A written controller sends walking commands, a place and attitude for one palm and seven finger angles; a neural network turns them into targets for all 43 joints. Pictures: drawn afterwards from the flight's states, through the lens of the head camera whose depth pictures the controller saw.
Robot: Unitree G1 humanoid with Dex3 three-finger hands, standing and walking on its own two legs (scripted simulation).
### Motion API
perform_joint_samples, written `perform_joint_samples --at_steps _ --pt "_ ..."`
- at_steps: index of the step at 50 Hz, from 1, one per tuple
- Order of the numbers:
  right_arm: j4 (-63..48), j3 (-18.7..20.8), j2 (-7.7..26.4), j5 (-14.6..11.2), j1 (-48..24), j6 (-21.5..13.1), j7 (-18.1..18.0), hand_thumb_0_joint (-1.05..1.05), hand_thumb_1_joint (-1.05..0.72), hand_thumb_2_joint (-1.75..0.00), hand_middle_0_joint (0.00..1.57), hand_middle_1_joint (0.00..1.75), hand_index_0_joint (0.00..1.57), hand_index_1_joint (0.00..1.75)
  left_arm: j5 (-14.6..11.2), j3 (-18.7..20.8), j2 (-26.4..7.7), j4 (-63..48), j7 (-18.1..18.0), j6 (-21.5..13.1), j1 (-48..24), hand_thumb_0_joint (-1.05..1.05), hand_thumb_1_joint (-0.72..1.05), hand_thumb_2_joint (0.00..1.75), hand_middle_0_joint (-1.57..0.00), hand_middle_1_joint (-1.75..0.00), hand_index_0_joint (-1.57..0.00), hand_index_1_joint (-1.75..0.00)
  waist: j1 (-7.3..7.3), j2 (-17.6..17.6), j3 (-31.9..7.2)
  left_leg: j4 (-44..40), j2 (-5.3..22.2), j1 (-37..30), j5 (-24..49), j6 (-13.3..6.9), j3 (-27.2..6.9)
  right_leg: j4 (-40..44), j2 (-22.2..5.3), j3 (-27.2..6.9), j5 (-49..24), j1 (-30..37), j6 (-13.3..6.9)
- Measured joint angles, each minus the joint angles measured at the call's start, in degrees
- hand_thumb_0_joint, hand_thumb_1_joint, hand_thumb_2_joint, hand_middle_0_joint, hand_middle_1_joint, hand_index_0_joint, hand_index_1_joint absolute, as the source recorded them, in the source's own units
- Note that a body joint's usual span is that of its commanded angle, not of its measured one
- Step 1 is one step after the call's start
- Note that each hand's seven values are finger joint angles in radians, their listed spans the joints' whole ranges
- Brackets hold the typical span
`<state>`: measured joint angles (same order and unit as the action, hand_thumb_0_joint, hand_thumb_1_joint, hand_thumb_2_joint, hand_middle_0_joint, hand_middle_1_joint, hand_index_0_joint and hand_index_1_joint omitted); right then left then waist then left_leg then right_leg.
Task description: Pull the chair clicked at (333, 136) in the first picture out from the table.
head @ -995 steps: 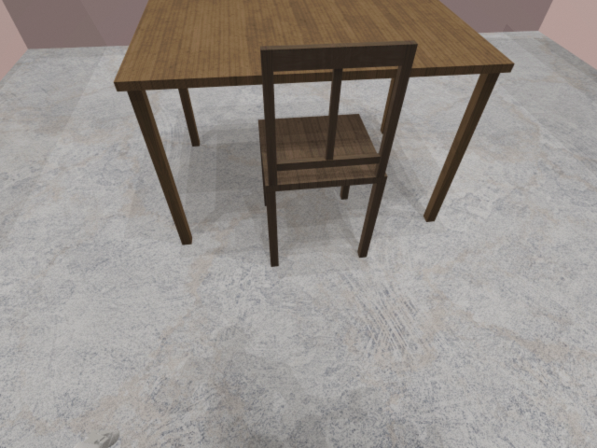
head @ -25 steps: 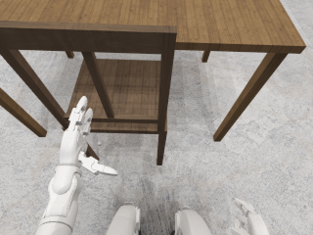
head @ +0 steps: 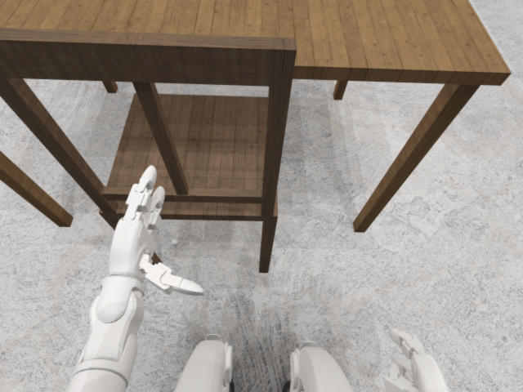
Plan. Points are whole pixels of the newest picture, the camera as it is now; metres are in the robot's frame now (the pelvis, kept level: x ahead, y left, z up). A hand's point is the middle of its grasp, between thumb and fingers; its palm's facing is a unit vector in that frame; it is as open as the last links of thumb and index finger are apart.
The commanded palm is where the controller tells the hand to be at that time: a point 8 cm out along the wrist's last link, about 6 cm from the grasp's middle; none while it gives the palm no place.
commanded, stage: aim the fingers beside a spindle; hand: left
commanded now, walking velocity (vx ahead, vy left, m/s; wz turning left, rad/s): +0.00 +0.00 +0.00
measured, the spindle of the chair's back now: (167, 147) +0.49 +0.17 +0.03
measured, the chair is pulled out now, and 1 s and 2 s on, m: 0.00 0.00 0.00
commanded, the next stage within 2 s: push the fingers through the gap in 1.98 s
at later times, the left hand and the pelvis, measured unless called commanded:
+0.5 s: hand (161, 229) +0.34 +0.15 +0.04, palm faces +0.03 -1.00 -0.06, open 16.9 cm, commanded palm +0.31 +0.21 +0.02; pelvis +0.00 +0.00 +0.00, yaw +0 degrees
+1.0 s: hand (174, 237) +0.34 +0.14 +0.01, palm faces -0.02 -1.00 -0.01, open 16.9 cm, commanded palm +0.32 +0.20 +0.03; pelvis +0.00 +0.00 +0.00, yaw +0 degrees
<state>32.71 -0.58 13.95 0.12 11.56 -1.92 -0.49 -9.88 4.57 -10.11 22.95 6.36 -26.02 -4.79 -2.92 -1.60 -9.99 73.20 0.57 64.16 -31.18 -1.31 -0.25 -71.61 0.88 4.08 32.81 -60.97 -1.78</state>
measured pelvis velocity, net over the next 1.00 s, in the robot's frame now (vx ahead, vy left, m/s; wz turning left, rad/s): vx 0.00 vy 0.00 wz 0.00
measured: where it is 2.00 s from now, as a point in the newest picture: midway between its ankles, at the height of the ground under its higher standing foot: outside the picture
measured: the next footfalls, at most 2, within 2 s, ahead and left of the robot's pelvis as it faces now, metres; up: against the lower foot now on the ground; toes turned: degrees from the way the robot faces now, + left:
none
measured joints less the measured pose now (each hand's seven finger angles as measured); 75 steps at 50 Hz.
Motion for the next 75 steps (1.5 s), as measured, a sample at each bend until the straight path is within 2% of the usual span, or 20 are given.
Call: perform_joint_samples --at_steps 4,9,13,16,20,24,28,33,37,41,43,46,50,54,58,60,63,67,71,75 --pt "-0.1 0.2 -0.4 0.4 0.0 0.2 0.2 0.01 -0.9 -0.9 0.21 0.3 0.2 0.3 1.2 1.1 -0.4 -3.3 -2.1 -1.7 1.3 -0.01 -0.5 0.3 -0.07 -0.08 -0.06 -0.08 -0.22 0.3 0.1 -0.2 0.2 -0.6 -0.1 0.0 0.5 0.1 0.2 -0.5 0.0 0.3 0.1" --pt "0.0 0.0 -0.2 0.2 0.4 0.8 0.8 0.01 -0.9 -0.9 0.2 0.3 0.2 0.3 0.5 2.5 -1.9 -2.3 -2.4 -1.9 0.7 -0.01 -0.49 0.3 -0.07 -0.08 -0.06 -0.08 0.27 -0.3 -0.5 -0.7 0.0 -1.2 0.0 -0.1 0.3 0.7 0.0 -0.3 -0.1 1.1 0.2" --pt "-0.2 -0.3 0.2 -0.4 0.6 0.8 0.7 0.01 -0.9 -0.9 0.21 0.3 0.2 0.3 -0.5 0.7 -1.4 1.0 -0.5 0.1 0.1 -0.01 -0.5 0.3 -0.06 -0.08 -0.06 -0.08 0.57 -0.6 -0.5 -0.7 -0.2 -0.8 0.2 -0.2 0.0 0.8 -0.2 0.0 -0.2 1.0 0.3" --pt "-0.4 -0.2 0.1 -0.3 0.3 0.5 0.3 0.01 -0.9 -0.9 0.21 0.3 0.2 0.3 -0.3 -1.1 -0.1 0.4 -0.1 0.7 0.9 -0.01 -0.5 0.3 -0.06 -0.08 -0.05 -0.08 0.36 -0.3 -0.1 -0.4 -0.2 -0.4 0.1 -0.3 -0.1 0.6 -0.2 0.0 -0.2 0.6 0.3" --pt "-0.4 0.1 -0.3 0.4 -0.3 0.1 0.1 0.01 -0.9 -0.9 0.21 0.3 0.2 0.3 1.4 -1.7 0.6 -3.9 -2.5 -1.2 2.2 -0.01 -0.5 0.3 -0.07 -0.08 -0.06 -0.08 0.01 0.2 0.3 -0.2 -0.1 -0.5 0.0 -0.2 0.2 0.3 -0.1 -0.2 -0.1 0.5 0.3" --pt "0.1 0.0 -0.5 0.7 -0.6 0.6 0.5 0.01 -0.9 -0.9 0.2 0.3 0.2 0.3 2.5 0.5 -0.7 -3.9 -4.5 -3.1 0.3 -0.01 -0.5 0.3 -0.07 -0.08 -0.06 -0.08 0.06 0.2 -0.1 -0.1 0.0 -0.6 0.0 -0.2 0.2 0.1 0.0 -0.3 0.0 0.6 0.2" --pt "0.0 -0.6 -0.3 0.1 -0.4 1.4 0.8 0.01 -0.9 -0.9 0.2 0.3 0.2 0.3 1.2 2.3 -2.2 1.7 -2.7 -0.9 -2.8 -0.01 -0.5 0.3 -0.07 -0.08 -0.06 -0.08 0.21 -0.1 -0.5 0.0 -0.1 -0.3 0.0 -0.1 0.0 0.1 0.0 0.0 0.0 0.3 0.1" --pt "-0.8 -0.4 0.0 -0.4 0.3 1.1 0.4 0.01 -0.9 -0.9 0.21 0.3 0.2 0.3 -0.7 0.5 -1.3 1.9 0.0 1.8 -0.7 -0.01 -0.49 0.3 -0.06 -0.08 -0.05 -0.08 0.11 -0.3 0.0 -0.3 -0.1 -0.1 0.1 -0.1 -0.2 0.6 0.0 0.2 -0.2 0.4 0.1" --pt "-0.2 0.0 -0.1 0.2 0.4 0.4 -0.1 0.01 -0.9 -0.9 0.21 0.3 0.2 0.3 0.4 -1.1 0.0 -3.5 -1.5 -0.5 2.1 -0.01 -0.49 0.3 -0.06 -0.08 -0.06 -0.08 0.05 0.0 0.4 -0.7 0.0 -0.8 0.0 -0.1 0.0 0.9 0.1 -0.1 -0.2 0.9 0.2" --pt "0.7 -0.1 -0.1 0.6 0.0 0.4 0.2 0.01 -0.9 -0.9 0.21 0.3 0.2 0.3 2.1 0.1 -0.6 -2.9 -3.7 -3.0 -0.4 -0.01 -0.5 0.3 -0.07 -0.08 -0.06 -0.08 -0.08 0.0 -0.1 -0.5 -0.1 -0.7 -0.1 -0.1 -0.1 0.6 0.0 0.0 0.0 0.8 0.2" --pt "0.8 -0.2 0.0 0.5 -0.3 0.8 0.4 0.01 -0.9 -0.9 0.2 0.3 0.2 0.3 2.3 1.2 -1.4 -0.1 -3.8 -2.6 -2.8 -0.01 -0.5 0.3 -0.07 -0.08 -0.06 -0.08 -0.15 0.0 -0.3 -0.1 -0.1 -0.2 -0.2 0.0 -0.1 0.2 -0.1 0.1 0.2 0.3 0.1" --pt "0.2 -0.3 0.0 0.1 -0.3 1.4 0.8 0.01 -0.9 -0.9 0.2 0.3 0.2 0.3 1.4 1.8 -2.0 3.5 -2.6 0.0 -4.6 -0.01 -0.5 0.3 -0.07 -0.08 -0.06 -0.08 -0.26 -0.2 -0.4 0.1 -0.1 0.4 -0.2 0.0 -0.1 -0.1 0.0 0.0 0.2 -0.3 0.0" --pt "-0.7 0.0 -0.1 -0.2 0.2 1.6 0.7 0.01 -0.9 -0.9 0.21 0.3 0.2 0.3 -0.1 0.5 -0.8 1.3 -1.2 2.2 -1.3 -0.01 -0.49 0.3 -0.06 -0.08 -0.06 -0.08 -0.26 -0.3 0.1 -0.5 0.1 -0.1 -0.2 0.0 0.3 0.4 0.1 -0.4 0.0 0.0 0.1" --pt "-0.6 0.2 -0.5 0.2 0.8 1.1 0.4 0.01 -0.9 -0.9 0.21 0.3 0.2 0.3 0.6 -0.8 0.4 -4.9 -2.5 -0.2 3.6 -0.01 -0.49 0.3 -0.07 -0.08 -0.06 -0.08 0.07 -0.1 0.2 -1.6 0.1 -1.7 -0.1 0.0 0.6 1.4 0.2 -0.7 -0.1 1.4 0.1" --pt "0.4 -0.1 -0.4 0.5 0.5 0.9 0.5 0.01 -0.9 -0.9 0.21 0.3 0.2 0.3 1.9 0.4 -0.5 -3.9 -3.9 -3.2 2.2 -0.01 -0.5 0.3 -0.07 -0.08 -0.06 -0.08 0.33 0.0 -0.4 -1.4 0.0 -1.9 -0.2 0.1 0.2 1.2 0.1 -0.3 0.2 1.7 0.0" --pt "0.6 -0.4 -0.3 0.4 0.0 1.0 0.6 0.01 -0.9 -0.9 0.21 0.3 0.2 0.3 1.9 1.5 -1.3 -0.6 -3.5 -3.0 -0.4 -0.01 -0.5 0.3 -0.07 -0.08 -0.06 -0.08 0.28 0.0 -0.6 -0.7 -0.1 -1.1 -0.2 0.3 -0.2 0.5 0.0 0.1 0.4 1.0 -0.2" --pt "0.4 -0.5 0.0 0.0 -0.7 1.1 0.5 0.01 -0.9 -0.9 0.21 0.3 0.2 0.3 0.8 2.2 -2.2 3.4 -1.8 -0.9 -3.1 -0.01 -0.5 0.3 -0.07 -0.08 -0.06 -0.08 0.05 0.0 -0.4 0.3 -0.1 0.3 -0.4 0.4 -0.5 -0.3 0.0 0.4 0.6 -0.1 -0.4" --pt "-0.4 0.0 0.0 -0.1 -0.8 0.9 0.1 0.01 -0.9 -0.9 0.21 0.3 0.2 0.3 -0.5 1.0 -1.5 1.3 -0.1 1.2 -1.5 -0.01 -0.49 0.3 -0.06 -0.08 -0.05 -0.08 -0.16 0.0 0.4 0.3 0.1 0.6 -0.4 0.3 -0.4 -0.2 0.2 0.3 0.4 -0.5 -0.3" --pt "-0.2 0.3 -0.1 0.2 -0.4 0.5 -0.2 0.01 -0.9 -0.9 0.2 0.3 0.2 0.3 0.2 0.0 -0.5 -4.3 -1.4 -0.2 1.8 -0.01 -0.49 0.3 -0.06 -0.08 -0.06 -0.08 -0.12 0.0 0.4 -0.8 0.2 -0.9 -0.2 0.2 0.0 0.9 0.4 -0.1 0.1 0.8 -0.1" --pt "0.4 -0.1 -0.1 0.4 -0.1 0.7 0.2 0.01 -0.9 -0.9 0.2 0.3 0.2 0.3 1.2 1.3 -1.1 -2.7 -3.0 -2.0 0.4 -0.01 -0.5 0.3 -0.07 -0.08 -0.06 -0.08 0.02 -0.1 -0.5 -1.2 0.1 -1.4 -0.1 0.2 0.0 1.1 0.2 -0.2 0.1 1.3 -0.1"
